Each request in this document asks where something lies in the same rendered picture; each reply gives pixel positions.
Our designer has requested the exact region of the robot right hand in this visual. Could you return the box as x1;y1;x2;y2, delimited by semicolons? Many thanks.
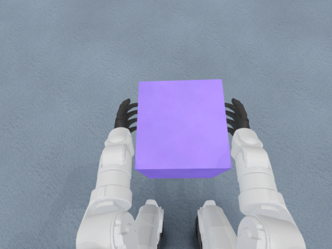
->
225;98;250;136

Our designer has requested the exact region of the carton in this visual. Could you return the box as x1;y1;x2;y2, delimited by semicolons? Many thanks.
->
135;79;232;178

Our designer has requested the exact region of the robot left hand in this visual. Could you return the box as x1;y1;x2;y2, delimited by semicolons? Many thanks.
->
114;99;138;133

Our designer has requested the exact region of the robot left upper arm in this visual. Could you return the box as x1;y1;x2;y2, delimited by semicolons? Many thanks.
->
76;210;139;249

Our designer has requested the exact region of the robot right thigh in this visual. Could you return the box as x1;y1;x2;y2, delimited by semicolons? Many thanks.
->
198;205;238;249

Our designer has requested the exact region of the robot right shin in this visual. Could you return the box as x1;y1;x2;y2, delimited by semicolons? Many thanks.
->
201;200;223;249

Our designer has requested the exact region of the left robot forearm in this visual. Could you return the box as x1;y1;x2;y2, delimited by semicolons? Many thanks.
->
76;127;134;249

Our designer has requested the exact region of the robot right upper arm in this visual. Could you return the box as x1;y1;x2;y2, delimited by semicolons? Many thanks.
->
237;214;306;249

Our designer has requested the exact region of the right robot forearm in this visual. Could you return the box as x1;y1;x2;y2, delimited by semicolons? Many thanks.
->
231;128;306;246

